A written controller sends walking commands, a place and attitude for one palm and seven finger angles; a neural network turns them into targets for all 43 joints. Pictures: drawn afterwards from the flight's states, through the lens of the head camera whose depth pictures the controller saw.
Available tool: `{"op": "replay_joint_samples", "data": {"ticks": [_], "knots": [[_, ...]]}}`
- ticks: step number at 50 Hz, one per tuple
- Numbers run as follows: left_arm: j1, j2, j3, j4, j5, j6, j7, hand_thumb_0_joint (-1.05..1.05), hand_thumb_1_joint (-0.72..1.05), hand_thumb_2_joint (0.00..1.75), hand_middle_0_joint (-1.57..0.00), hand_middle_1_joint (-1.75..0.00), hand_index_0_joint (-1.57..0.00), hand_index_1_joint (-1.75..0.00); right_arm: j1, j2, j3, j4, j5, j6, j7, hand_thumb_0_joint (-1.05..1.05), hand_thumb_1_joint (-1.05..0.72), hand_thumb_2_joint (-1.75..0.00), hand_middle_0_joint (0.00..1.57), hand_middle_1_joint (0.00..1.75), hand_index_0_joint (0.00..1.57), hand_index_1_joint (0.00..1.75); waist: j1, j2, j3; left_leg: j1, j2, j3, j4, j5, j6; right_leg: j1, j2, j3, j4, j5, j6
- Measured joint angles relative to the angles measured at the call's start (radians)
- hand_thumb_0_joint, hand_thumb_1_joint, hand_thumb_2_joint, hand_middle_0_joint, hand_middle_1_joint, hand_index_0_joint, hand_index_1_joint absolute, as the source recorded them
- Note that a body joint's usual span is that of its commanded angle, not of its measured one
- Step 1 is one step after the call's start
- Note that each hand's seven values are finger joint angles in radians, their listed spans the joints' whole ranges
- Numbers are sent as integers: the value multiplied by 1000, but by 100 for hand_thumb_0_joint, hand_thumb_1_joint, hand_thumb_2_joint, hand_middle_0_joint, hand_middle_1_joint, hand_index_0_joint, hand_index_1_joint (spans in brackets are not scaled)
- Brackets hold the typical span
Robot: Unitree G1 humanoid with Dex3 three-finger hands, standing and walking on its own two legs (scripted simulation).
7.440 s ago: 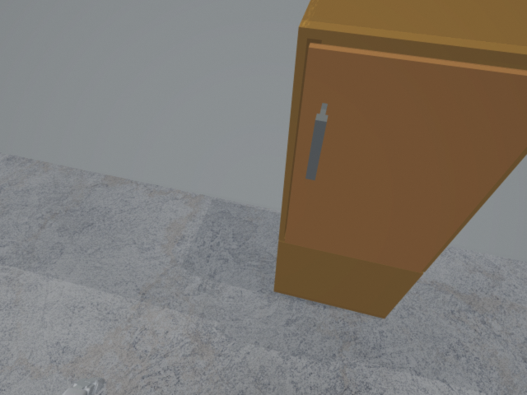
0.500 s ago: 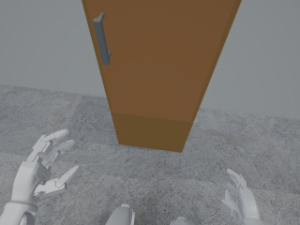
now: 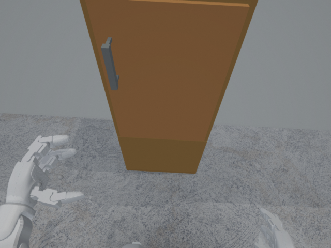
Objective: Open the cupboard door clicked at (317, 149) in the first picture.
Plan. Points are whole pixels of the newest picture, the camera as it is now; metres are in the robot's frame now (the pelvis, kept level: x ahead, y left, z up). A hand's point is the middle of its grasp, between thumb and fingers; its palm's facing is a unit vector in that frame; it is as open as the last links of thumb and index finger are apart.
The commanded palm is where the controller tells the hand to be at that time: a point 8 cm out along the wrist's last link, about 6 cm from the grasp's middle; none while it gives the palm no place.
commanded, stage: raise the hand with hooked fingers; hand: left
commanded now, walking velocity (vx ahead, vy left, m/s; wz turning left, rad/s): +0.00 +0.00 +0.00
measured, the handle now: (112, 64) +0.58 +0.20 +0.11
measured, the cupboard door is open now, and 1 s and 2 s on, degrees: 0 0 0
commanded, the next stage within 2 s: move the hooked fingers beside the handle in 1.00 s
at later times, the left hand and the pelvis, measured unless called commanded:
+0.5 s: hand (34, 143) +0.29 +0.29 +0.12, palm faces +0.06 -1.00 -0.05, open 14.0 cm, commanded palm +0.26 +0.33 +0.13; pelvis +0.00 +0.01 +0.02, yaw +1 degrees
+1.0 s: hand (50, 141) +0.30 +0.26 +0.12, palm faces +0.05 -1.00 -0.03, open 14.0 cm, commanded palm +0.27 +0.30 +0.13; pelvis +0.00 -0.01 +0.02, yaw +0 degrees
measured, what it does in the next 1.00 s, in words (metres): stands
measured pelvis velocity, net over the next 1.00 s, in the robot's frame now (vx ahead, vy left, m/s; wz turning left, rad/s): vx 0.00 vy -0.01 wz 0.00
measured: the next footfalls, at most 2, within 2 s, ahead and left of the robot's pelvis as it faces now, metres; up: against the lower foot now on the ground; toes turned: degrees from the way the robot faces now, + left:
none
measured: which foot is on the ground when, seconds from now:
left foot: down 0.00-1.00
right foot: down 0.00-1.00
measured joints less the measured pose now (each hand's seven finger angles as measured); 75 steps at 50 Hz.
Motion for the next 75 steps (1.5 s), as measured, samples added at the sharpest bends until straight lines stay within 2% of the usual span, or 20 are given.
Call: {"op": "replay_joint_samples", "data": {"ticks": [10, 15, 26, 32, 38, 44, 58, 65, 75], "knots": [[-115, 36, 21, 51, 9, 113, -26, 0, -41, 34, -30, -114, -30, -114, -45, 32, 47, -34, 3, 21, -2, 1, -90, -90, 21, 30, 20, 30, 28, 10, 2, 74, -12, -4, -59, 20, 10, 84, -7, -4, -74, 27, 12], [-174, 56, 41, 87, 13, 147, -46, -1, -47, 32, -30, -117, -30, -118, -46, 39, 64, -31, 2, 31, -7, 1, -90, -90, 21, 30, 21, 30, 37, 15, 11, 104, -15, -5, -89, 33, 11, 116, -8, -6, -106, 41, 13], [-299, 113, 97, 199, 7, 197, -100, -1, -50, 30, -30, -120, -30, -120, -13, 18, 65, -2, 9, 50, -23, 1, -90, -90, 21, 30, 21, 30, 29, 19, 27, 157, -15, -4, -151, 62, 6, 163, -4, -4, -161, 67, 8], [-316, 125, 108, 238, -4, 203, -121, -1, -50, 30, -30, -120, -30, -120, 8, 1, 51, -2, 12, 54, -20, 1, -90, -90, 21, 30, 21, 30, 18, 17, 22, 168, -9, 3, -173, 72, 1, 167, 2, 3, -175, 75, 2], [-292, 102, 107, 228, 2, 197, -110, -1, -50, 30, -30, -120, -30, -120, 11, -7, 39, -9, 11, 57, -15, 1, -90, -90, 21, 30, 20, 30, 12, 12, 25, 168, -2, 8, -175, 72, -6, 160, 9, 9, -169, 73, -4], [-283, 87, 109, 216, 10, 176, -89, -1, -50, 30, -30, -120, -30, -120, 6, 0, 38, -7, 10, 56, -17, 1, -90, -90, 21, 30, 20, 30, 14, 10, 29, 171, 4, 5, -173, 71, -13, 163, 15, 6, -166, 70, -11], [-305, 95, 105, 256, 0, 180, -107, -1, -50, 30, -30, -120, -30, -121, -12, 10, 50, -7, 14, 58, -20, 1, -90, -90, 21, 30, 20, 30, 23, 23, 17, 169, 7, 0, -173, 72, -22, 157, 18, 3, -155, 63, -19], [-410, 112, 104, 358, 21, 165, -107, -1, -51, 30, -30, -120, -30, -121, -19, 3, 50, 8, 15, 68, -27, 1, -90, -90, 21, 30, 20, 30, 21, 16, 27, 146, 8, -9, -154, 71, -24, 139, 19, -6, -141, 61, -22], [-557, 158, 106, 517, 47, 146, -114, -1, -51, 30, -30, -120, -30, -121, 11, -7, 43, 8, 17, 97, -23, 1, -90, -90, 21, 30, 20, 30, -8, 7, 24, 106, 10, 0, -135, 67, -19, 97, 19, 3, -124, 62, -18]]}}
